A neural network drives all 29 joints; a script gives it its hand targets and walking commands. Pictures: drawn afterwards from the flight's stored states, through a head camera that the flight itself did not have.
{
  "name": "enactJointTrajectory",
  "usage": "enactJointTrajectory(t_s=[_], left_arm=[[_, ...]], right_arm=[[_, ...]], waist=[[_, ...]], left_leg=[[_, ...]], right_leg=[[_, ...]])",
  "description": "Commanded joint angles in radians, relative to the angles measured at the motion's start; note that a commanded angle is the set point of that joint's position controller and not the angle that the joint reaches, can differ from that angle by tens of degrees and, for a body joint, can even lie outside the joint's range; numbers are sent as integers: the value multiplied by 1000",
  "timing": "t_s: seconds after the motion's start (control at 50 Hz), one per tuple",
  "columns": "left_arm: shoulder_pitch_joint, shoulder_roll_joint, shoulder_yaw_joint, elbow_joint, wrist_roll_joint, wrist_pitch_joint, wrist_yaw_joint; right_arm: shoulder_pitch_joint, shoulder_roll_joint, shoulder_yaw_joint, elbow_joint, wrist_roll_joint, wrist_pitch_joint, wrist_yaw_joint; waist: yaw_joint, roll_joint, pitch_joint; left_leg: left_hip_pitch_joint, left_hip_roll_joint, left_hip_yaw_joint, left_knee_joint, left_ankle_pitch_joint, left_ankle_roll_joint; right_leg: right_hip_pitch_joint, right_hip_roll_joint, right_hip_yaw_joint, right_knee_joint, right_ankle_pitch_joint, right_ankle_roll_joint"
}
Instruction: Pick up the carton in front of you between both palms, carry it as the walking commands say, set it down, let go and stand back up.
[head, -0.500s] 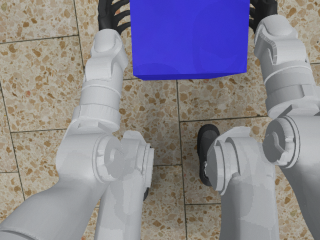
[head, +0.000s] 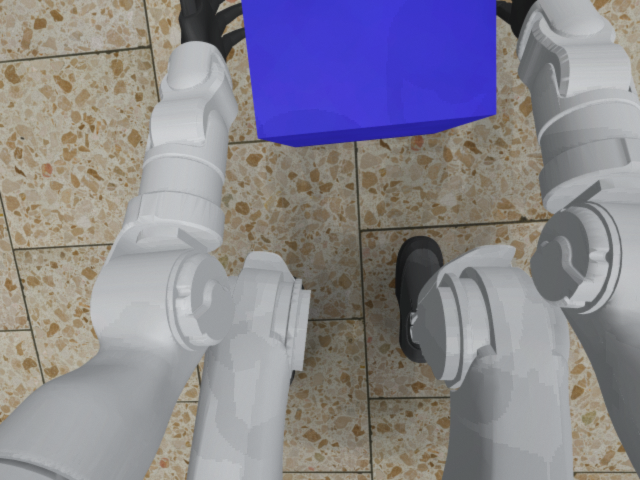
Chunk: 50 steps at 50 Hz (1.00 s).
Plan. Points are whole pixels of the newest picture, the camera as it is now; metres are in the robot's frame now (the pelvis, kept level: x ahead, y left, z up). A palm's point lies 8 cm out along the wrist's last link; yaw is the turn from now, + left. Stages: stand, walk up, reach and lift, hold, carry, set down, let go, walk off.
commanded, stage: set down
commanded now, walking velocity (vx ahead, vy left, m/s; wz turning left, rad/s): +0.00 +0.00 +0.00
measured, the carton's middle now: (361, 46) +0.53 -0.06 -0.25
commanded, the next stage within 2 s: let go in 1.60 s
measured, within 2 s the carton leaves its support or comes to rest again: neither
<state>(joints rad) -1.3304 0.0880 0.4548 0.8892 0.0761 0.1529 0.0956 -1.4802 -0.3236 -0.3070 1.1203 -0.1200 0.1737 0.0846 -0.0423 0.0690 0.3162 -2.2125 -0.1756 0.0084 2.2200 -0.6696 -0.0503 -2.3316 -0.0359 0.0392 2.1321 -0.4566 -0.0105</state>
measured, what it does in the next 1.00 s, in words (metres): rises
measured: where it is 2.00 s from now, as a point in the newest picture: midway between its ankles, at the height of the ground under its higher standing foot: (347, 337)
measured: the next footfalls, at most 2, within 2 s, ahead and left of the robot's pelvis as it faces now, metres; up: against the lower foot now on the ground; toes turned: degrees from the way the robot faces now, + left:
none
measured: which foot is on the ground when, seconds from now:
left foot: down 0.00-1.00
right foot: down 0.00-1.00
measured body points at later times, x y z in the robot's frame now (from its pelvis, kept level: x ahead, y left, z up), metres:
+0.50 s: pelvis +0.00 +0.00 +0.00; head +0.38 -0.04 +0.22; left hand +0.54 +0.11 -0.22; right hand +0.52 -0.29 -0.21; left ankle +0.09 +0.11 -0.34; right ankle +0.14 -0.13 -0.34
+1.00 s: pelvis +0.01 +0.00 +0.08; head +0.34 -0.05 +0.38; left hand +0.56 +0.11 -0.05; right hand +0.54 -0.28 -0.05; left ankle +0.09 +0.11 -0.34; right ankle +0.14 -0.13 -0.34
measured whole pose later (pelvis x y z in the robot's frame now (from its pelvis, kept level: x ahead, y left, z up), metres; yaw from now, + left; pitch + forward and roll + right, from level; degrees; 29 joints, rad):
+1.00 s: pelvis +0.01 +0.00 +0.08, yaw -1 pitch +43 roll +3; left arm -1.23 0.16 0.26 0.86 -0.07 0.16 0.18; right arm -1.31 -0.46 -0.20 1.08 0.07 0.12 0.02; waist -0.01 0.03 0.10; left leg -2.05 -0.11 0.01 1.95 -0.65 -0.03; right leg -2.18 0.00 0.04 1.87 -0.44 -0.01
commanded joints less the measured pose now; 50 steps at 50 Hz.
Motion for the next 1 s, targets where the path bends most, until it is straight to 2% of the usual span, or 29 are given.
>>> enactJointTrajectory(t_s=[0.0, 0.02, 0.04, 0.06, 0.08, 0.1, 0.12, 0.16, 0.18, 0.22, 0.28, 0.32, 0.34, 0.38, 0.4, 0.44, 0.5, 0.58, 0.64, 0.66, 0.72, 0.74, 0.78, 0.8, 0.84, 0.88, 0.9, 0.94, 0.98], left_arm=[[-447, -629, -294, 86, -22, 36, -205], [-442, -600, -279, 85, -15, 35, -201], [-439, -590, -264, 91, -12, 34, -197], [-432, -588, -264, 98, -4, 36, -193], [-419, -553, -243, 99, 1, 30, -188], [-390, -538, -238, 129, 8, 33, -181], [-367, -463, -221, 122, 13, 27, -168], [-326, -283, -198, 120, 17, 8, -122], [-273, -169, -173, 125, 12, -6, -84], [-228, 111, -176, 106, -36, -41, 0], [-273, 219, -236, 107, -141, -68, 55], [-302, 206, -312, 77, -220, -87, 64], [-309, 210, -327, 71, -255, -93, 64], [-342, 219, -342, -5, -282, -109, 67], [-326, 227, -348, 6, -294, -109, 64], [-316, 247, -350, -59, -310, -109, 72], [-256, 272, -352, -91, -302, -96, 95], [-181, 238, -317, -111, -257, -58, 113], [-190, 199, -285, -187, -232, -30, 121], [-179, 166, -284, -190, -233, -17, 119], [-167, 169, -235, -151, -203, 10, 111], [-168, 171, -218, -159, -189, 12, 107], [-154, 166, -215, -159, -164, 10, 102], [-135, 154, -207, -146, -162, 11, 100], [-116, 148, -195, -121, -144, 6, 94], [-84, 156, -171, -93, -126, -5, 87], [-63, 141, -182, -123, -132, -11, 85], [-36, 151, -173, -143, -129, -14, 89], [-21, 132, -200, -204, -148, -13, 87]], right_arm=[[-205, 624, 138, 77, -11, 13, 148], [-203, 605, 136, 101, -6, 17, 146], [-197, 595, 127, 105, -16, 15, 145], [-203, 561, 110, 103, -22, 11, 141], [-221, 546, 124, 73, -17, 2, 137], [-209, 510, 111, 107, -19, 0, 130], [-186, 429, 87, 121, -39, -3, 117], [-146, 251, 47, 135, -38, -32, 74], [-119, 107, 46, 138, -29, -54, 32], [-111, -204, 18, 116, 8, -109, -55], [-211, -320, 58, 78, 132, -161, -103], [-278, -322, 113, 37, 229, -196, -106], [-304, -321, 150, -5, 274, -207, -106], [-304, -296, 200, -12, 331, -211, -100], [-286, -311, 209, -7, 338, -206, -94], [-292, -311, 230, -75, 369, -194, -88], [-232, -314, 253, -96, 395, -170, -92], [-166, -326, 225, -76, 357, -125, -95], [-161, -315, 207, -119, 322, -99, -94], [-158, -318, 186, -124, 297, -89, -94], [-164, -288, 141, -119, 239, -62, -91], [-157, -285, 133, -127, 231, -57, -89], [-130, -278, 92, -129, 205, -60, -85], [-112, -273, 91, -123, 193, -61, -80], [-81, -272, 72, -98, 178, -67, -72], [-79, -254, 90, -134, 185, -75, -62], [-58, -239, 85, -150, 181, -78, -58], [-50, -221, 116, -190, 201, -75, -49], [-5, -222, 114, -223, 211, -70, -43]], waist=[[-74, 15, -729], [-59, 2, -739], [-72, -1, -719], [-68, 24, -711], [-64, 14, -707], [-59, 41, -685], [-60, 18, -672], [-60, 31, -678], [-66, 21, -708], [-68, -30, -750], [-44, -59, -847], [-56, -72, -962], [-42, -97, -1015], [-9, -87, -1116], [-13, -77, -1141], [3, -92, -1252], [24, -103, -1336], [33, -115, -1354], [17, -127, -1340], [-8, -121, -1286], [-19, -133, -1155], [-2, -134, -1160], [-10, -113, -1163], [5, -112, -1168], [-6, -117, -1157], [33, -127, -1181], [19, -131, -1210], [50, -165, -1314], [36, -160, -1410]], left_leg=[[101, -5, 39, -233, 93, 13], [98, -3, 42, -229, 86, 14], [84, -4, 41, -232, 74, 13], [91, 1, 37, -232, 77, 8], [96, -1, 39, -229, 92, 9], [109, 3, 37, -238, 91, 2], [114, 7, 42, -230, 82, 0], [169, 23, 39, -234, 98, -7], [213, 31, 42, -231, 109, -13], [257, 54, 33, -231, 135, -24], [279, 64, 17, -202, 183, -32], [302, 72, 2, -182, 279, -39], [299, 72, 4, -172, 310, -42], [309, 73, 24, -162, 383, -44], [310, 72, 37, -157, 380, -45], [351, 79, 46, -164, 419, -41], [409, 78, 71, -179, 402, -35], [415, 83, 84, -240, 269, -19], [410, 78, 86, -302, 184, -12], [392, 74, 87, -330, 140, -10], [329, 69, 74, -404, 59, -3], [330, 66, 82, -407, 57, -5], [328, 66, 76, -430, 85, -6], [345, 66, 71, -447, 122, -11], [338, 67, 68, -468, 142, -13], [332, 63, 85, -478, 194, -15], [354, 63, 74, -506, 224, -13], [404, 62, 83, -533, 278, -12], [455, 55, 91, -577, 318, -23]], right_leg=[[593, 80, -25, -102, 106, -50], [613, 77, -16, -99, 94, -47], [601, 75, -18, -101, 85, -50], [589, 73, -21, -95, 85, -49], [567, 74, -23, -97, 91, -49], [563, 70, -22, -98, 84, -49], [567, 68, -23, -99, 67, -44], [576, 58, -23, -87, 80, -37], [613, 49, -23, -85, 84, -30], [668, 29, -26, -83, 115, -18], [737, 12, -11, -67, 181, -19], [801, 2, 1, -45, 302, -20], [844, 3, 7, -31, 355, -16], [922, 0, 22, -14, 455, -15], [947, 2, 23, -13, 464, -11], [1009, 12, 11, 0, 509, -4], [1065, 22, 1, -13, 493, 4], [1084, 24, -13, -90, 347, 3], [1054, 28, -31, -161, 240, 1], [1018, 32, -44, -198, 182, -7], [941, 32, -59, -270, 97, -12], [943, 37, -54, -290, 80, -13], [926, 41, -49, -308, 117, -14], [925, 39, -51, -311, 155, -10], [916, 43, -48, -335, 178, -8], [961, 47, -33, -350, 230, 1], [972, 56, -45, -361, 270, 5], [1085, 62, -40, -375, 346, 12], [1175, 71, -45, -409, 406, 14]])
